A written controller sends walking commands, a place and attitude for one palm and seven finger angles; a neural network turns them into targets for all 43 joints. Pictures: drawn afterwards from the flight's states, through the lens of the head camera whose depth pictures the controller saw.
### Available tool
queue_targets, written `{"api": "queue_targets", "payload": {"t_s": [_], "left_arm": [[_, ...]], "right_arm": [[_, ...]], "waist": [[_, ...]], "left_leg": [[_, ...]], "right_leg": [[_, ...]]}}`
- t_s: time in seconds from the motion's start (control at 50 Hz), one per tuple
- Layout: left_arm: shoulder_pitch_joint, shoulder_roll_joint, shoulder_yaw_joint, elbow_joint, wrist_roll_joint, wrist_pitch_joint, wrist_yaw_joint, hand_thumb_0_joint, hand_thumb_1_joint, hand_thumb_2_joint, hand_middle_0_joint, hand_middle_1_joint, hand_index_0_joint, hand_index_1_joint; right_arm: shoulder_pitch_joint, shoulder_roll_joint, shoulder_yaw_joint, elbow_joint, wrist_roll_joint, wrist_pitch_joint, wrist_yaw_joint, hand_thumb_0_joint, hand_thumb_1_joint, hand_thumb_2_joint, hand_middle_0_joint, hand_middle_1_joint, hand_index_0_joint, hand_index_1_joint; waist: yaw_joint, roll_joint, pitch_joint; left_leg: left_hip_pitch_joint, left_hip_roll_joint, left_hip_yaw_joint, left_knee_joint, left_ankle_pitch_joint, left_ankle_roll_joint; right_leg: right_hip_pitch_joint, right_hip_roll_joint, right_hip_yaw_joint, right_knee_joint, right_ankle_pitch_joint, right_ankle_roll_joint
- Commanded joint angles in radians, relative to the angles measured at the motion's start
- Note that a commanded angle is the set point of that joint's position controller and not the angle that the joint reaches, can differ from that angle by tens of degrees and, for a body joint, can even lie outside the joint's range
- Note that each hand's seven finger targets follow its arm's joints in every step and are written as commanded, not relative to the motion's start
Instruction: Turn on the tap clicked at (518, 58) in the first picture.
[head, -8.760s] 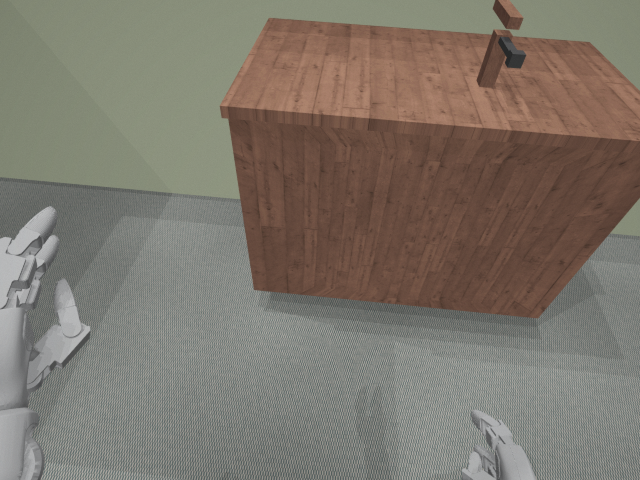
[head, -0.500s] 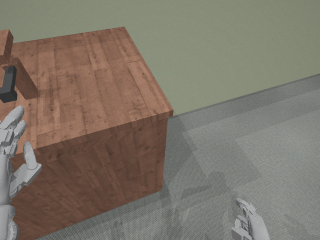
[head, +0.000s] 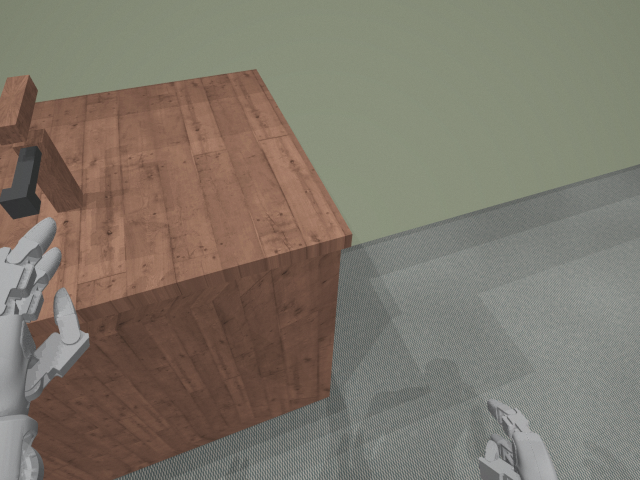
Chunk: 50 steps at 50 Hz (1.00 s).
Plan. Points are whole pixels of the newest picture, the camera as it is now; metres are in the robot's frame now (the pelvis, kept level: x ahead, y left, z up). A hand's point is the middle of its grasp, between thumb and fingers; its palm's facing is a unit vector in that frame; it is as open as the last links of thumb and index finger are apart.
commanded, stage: shuffle to correct the standing spot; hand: left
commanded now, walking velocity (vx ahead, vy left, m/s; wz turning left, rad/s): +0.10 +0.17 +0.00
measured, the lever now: (20, 201) +0.38 +0.39 +0.16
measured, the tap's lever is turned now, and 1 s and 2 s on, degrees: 0 0 0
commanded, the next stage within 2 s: come to a stop and stand still in 0.06 s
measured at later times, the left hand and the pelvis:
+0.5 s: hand (56, 313) +0.23 +0.28 +0.15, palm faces +0.37 -0.84 -0.40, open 7.4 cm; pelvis +0.02 +0.03 +0.00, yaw -1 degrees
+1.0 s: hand (92, 403) +0.16 +0.22 +0.13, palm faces +0.30 -0.90 -0.33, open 7.4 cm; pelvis -0.04 -0.01 +0.00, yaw -1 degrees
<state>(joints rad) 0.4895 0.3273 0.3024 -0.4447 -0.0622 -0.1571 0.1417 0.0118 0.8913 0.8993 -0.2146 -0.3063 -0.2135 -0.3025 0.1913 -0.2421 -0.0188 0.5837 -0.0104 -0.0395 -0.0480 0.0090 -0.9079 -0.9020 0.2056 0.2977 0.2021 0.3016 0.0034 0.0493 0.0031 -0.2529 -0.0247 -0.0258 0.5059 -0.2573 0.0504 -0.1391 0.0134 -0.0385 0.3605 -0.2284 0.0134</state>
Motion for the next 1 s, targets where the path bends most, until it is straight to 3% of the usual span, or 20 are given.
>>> {"api": "queue_targets", "payload": {"t_s": [0.0,0.06,0.12,0.2,0.28,0.32,0.42,0.52,0.58,0.62,0.64,0.66,0.68,0.72,0.76,0.82,0.88,0.9,0.92,0.98], "left_arm": [[-0.112,0.203,0.137,-0.224,-0.006,-0.082,0.022,0.000,0.900,0.900,-0.200,-0.300,-0.200,-0.300],[-0.084,0.209,0.156,-0.241,-0.009,-0.089,0.019,0.000,0.900,0.900,-0.200,-0.300,-0.200,-0.300],[-0.086,0.221,0.173,-0.293,-0.010,-0.096,0.015,0.000,0.900,0.900,-0.200,-0.300,-0.200,-0.300],[-0.057,0.198,0.164,-0.291,-0.006,-0.092,0.016,0.000,0.900,0.900,-0.200,-0.300,-0.200,-0.300],[0.001,0.193,0.184,-0.263,-0.012,-0.077,0.019,0.000,0.900,0.900,-0.200,-0.300,-0.200,-0.300],[0.033,0.181,0.183,-0.239,-0.019,-0.069,0.018,0.000,0.900,0.900,-0.200,-0.300,-0.200,-0.300],[-0.042,0.210,0.190,-0.301,-0.010,-0.054,0.017,0.000,0.900,0.900,-0.200,-0.300,-0.200,-0.300],[-0.105,0.207,0.148,-0.377,-0.006,-0.034,0.016,0.000,0.900,0.900,-0.200,-0.300,-0.200,-0.300],[-0.054,0.191,0.143,-0.354,-0.005,-0.029,0.022,0.000,0.900,0.900,-0.200,-0.300,-0.200,-0.300],[0.024,0.213,0.184,-0.303,-0.010,-0.030,0.027,0.000,0.900,0.900,-0.200,-0.300,-0.200,-0.300],[-1.105,0.946,0.706,-0.554,0.182,-0.150,0.013,0.000,0.900,0.900,-0.200,-0.300,-0.200,-0.300],[-0.470,0.395,0.383,0.110,0.057,-0.114,-0.032,0.000,0.900,0.900,-0.200,-0.300,-0.200,-0.300],[-0.235,0.304,0.308,0.057,0.019,-0.117,-0.038,0.000,0.900,0.900,-0.200,-0.300,-0.200,-0.300],[-0.136,0.147,0.174,0.037,-0.017,-0.113,-0.052,0.000,0.900,0.900,-0.200,-0.300,-0.200,-0.300],[-0.101,0.147,0.102,-0.093,-0.003,-0.114,-0.065,0.000,0.900,0.900,-0.200,-0.300,-0.200,-0.300],[-0.084,0.118,0.034,-0.145,0.006,-0.098,-0.053,0.000,0.900,0.900,-0.200,-0.300,-0.200,-0.300],[-0.129,0.218,0.129,-0.137,0.015,-0.101,-0.026,0.000,0.900,0.900,-0.200,-0.300,-0.200,-0.300],[-0.168,0.239,0.149,-0.157,0.014,-0.106,-0.022,0.000,0.900,0.900,-0.200,-0.300,-0.200,-0.300],[-0.254,0.315,0.210,-0.217,0.013,-0.112,-0.012,0.000,0.900,0.900,-0.200,-0.300,-0.200,-0.300],[-0.321,0.282,0.179,-0.224,0.018,-0.128,-0.001,0.000,0.900,0.900,-0.200,-0.300,-0.200,-0.300]], "right_arm": [[-0.116,-0.114,-0.039,-0.164,0.003,-0.052,-0.001,0.000,-0.900,-0.900,0.200,0.300,0.200,0.300],[-0.122,-0.121,-0.035,-0.173,0.004,-0.051,-0.001,0.000,-0.900,-0.900,0.200,0.300,0.200,0.300],[-0.112,-0.118,-0.037,-0.182,0.000,-0.063,0.001,0.000,-0.900,-0.900,0.200,0.300,0.200,0.300],[-0.096,-0.106,-0.031,-0.174,-0.006,-0.083,0.008,0.000,-0.900,-0.900,0.200,0.300,0.200,0.300],[-0.094,-0.094,-0.030,-0.172,0.007,-0.071,0.012,0.000,-0.900,-0.900,0.200,0.300,0.200,0.300],[-0.087,-0.104,-0.037,-0.164,0.015,-0.059,0.009,0.000,-0.900,-0.900,0.200,0.300,0.200,0.300],[-0.117,-0.089,-0.022,-0.165,0.010,-0.039,-0.008,0.000,-0.900,-0.900,0.200,0.300,0.200,0.300],[-0.123,-0.083,-0.026,-0.171,-0.015,-0.062,0.003,0.000,-0.900,-0.900,0.200,0.300,0.200,0.300],[-0.129,-0.075,-0.021,-0.177,-0.013,-0.066,0.011,0.000,-0.900,-0.900,0.200,0.300,0.200,0.300],[-0.133,-0.075,-0.016,-0.183,-0.003,-0.052,0.006,0.000,-0.900,-0.900,0.200,0.300,0.200,0.300],[0.016,-0.109,-0.007,-0.189,-0.016,-0.120,0.011,0.000,-0.900,-0.900,0.200,0.300,0.200,0.300],[-0.039,-0.013,0.006,-0.121,0.021,-0.136,0.015,0.000,-0.900,-0.900,0.200,0.300,0.200,0.300],[-0.036,-0.075,-0.042,-0.153,0.009,-0.132,0.011,0.000,-0.900,-0.900,0.200,0.300,0.200,0.300],[-0.033,-0.083,-0.046,-0.150,0.035,-0.131,0.026,0.000,-0.900,-0.900,0.200,0.300,0.200,0.300],[-0.032,-0.109,-0.046,-0.167,0.028,-0.128,0.059,0.000,-0.900,-0.900,0.200,0.300,0.200,0.300],[-0.075,-0.093,-0.024,-0.192,0.038,-0.131,0.067,0.000,-0.900,-0.900,0.200,0.300,0.200,0.300],[-0.074,-0.097,-0.020,-0.196,0.025,-0.135,0.036,0.000,-0.900,-0.900,0.200,0.300,0.200,0.300],[-0.079,-0.090,-0.018,-0.195,0.025,-0.136,0.024,0.000,-0.900,-0.900,0.200,0.300,0.200,0.300],[-0.090,-0.093,-0.016,-0.192,0.024,-0.131,0.013,0.000,-0.900,-0.900,0.200,0.300,0.200,0.300],[-0.089,-0.071,-0.002,-0.176,0.020,-0.143,-0.005,0.000,-0.900,-0.900,0.200,0.300,0.200,0.300]], "waist": [[-0.010,-0.065,-0.065],[-0.006,0.069,-0.066],[-0.005,0.149,-0.074],[0.006,0.079,-0.097],[0.015,-0.096,-0.209],[0.014,-0.120,-0.214],[0.009,0.029,-0.182],[0.010,0.211,-0.173],[0.018,0.123,-0.169],[0.023,-0.034,-0.210],[0.032,-0.154,0.028],[0.033,-0.269,-0.217],[0.028,-0.192,-0.155],[0.024,0.117,-0.236],[0.029,0.162,-0.210],[0.036,0.006,-0.131],[0.031,-0.226,-0.077],[0.025,-0.239,-0.051],[0.020,-0.212,-0.023],[0.016,-0.020,-0.015]], "left_leg": [[0.011,0.018,-0.014,0.020,0.112,-0.018],[0.042,0.079,-0.131,-0.104,0.190,0.003],[0.104,0.138,-0.216,-0.144,0.324,0.013],[0.111,0.135,-0.164,-0.116,0.472,-0.035],[0.005,0.077,-0.058,0.058,0.639,-0.114],[-0.001,0.058,-0.048,0.073,0.604,-0.128],[0.099,0.085,-0.055,-0.085,0.523,-0.088],[0.326,0.113,-0.089,-0.158,0.931,-0.193],[0.214,0.108,-0.051,-0.105,0.755,-0.158],[0.062,0.097,-0.049,-0.052,0.484,-0.111],[-0.191,0.083,-0.052,0.093,0.345,-0.010],[0.053,0.046,-0.130,0.045,0.331,-0.012],[0.104,0.074,-0.094,-0.054,0.370,-0.048],[0.202,0.112,-0.094,-0.127,0.502,-0.055],[0.185,0.170,-0.131,-0.115,0.587,-0.038],[-0.008,0.148,-0.108,-0.146,0.268,-0.011],[-0.042,0.060,-0.077,-0.080,-0.024,-0.018],[-0.018,0.039,-0.066,-0.040,-0.048,-0.019],[-0.010,0.034,-0.067,-0.006,-0.066,-0.023],[0.049,0.025,-0.051,0.012,-0.079,-0.019]], "right_leg": [[-0.017,-0.163,0.121,-0.016,0.065,-0.084],[-0.053,-0.053,0.001,0.167,0.094,-0.034],[-0.156,-0.023,-0.029,0.283,-0.068,-0.013],[-0.094,-0.019,-0.041,0.148,-0.077,-0.024],[0.165,-0.092,0.054,0.103,0.430,-0.081],[0.164,-0.124,0.083,0.114,0.492,-0.109],[0.033,-0.032,0.007,0.113,0.253,-0.024],[-0.141,0.021,-0.043,0.171,-0.116,-0.020],[0.005,-0.002,-0.037,0.000,0.016,-0.035],[0.159,-0.058,0.040,-0.011,0.281,-0.055],[-0.016,-0.102,0.086,0.026,0.235,-0.041],[-0.070,-0.204,0.131,0.058,0.260,-0.132],[-0.037,-0.145,0.204,0.022,0.355,-0.128],[-0.022,-0.086,0.114,0.129,0.201,-0.064],[-0.075,-0.065,0.070,0.158,0.038,-0.036],[0.022,-0.071,0.081,0.080,0.055,-0.026],[-0.070,-0.131,0.201,-0.098,-0.151,-0.051],[-0.137,-0.159,0.240,-0.146,-0.242,-0.069],[-0.191,-0.184,0.263,-0.175,-0.324,-0.085],[-0.256,-0.190,0.281,-0.194,-0.416,-0.092]]}}
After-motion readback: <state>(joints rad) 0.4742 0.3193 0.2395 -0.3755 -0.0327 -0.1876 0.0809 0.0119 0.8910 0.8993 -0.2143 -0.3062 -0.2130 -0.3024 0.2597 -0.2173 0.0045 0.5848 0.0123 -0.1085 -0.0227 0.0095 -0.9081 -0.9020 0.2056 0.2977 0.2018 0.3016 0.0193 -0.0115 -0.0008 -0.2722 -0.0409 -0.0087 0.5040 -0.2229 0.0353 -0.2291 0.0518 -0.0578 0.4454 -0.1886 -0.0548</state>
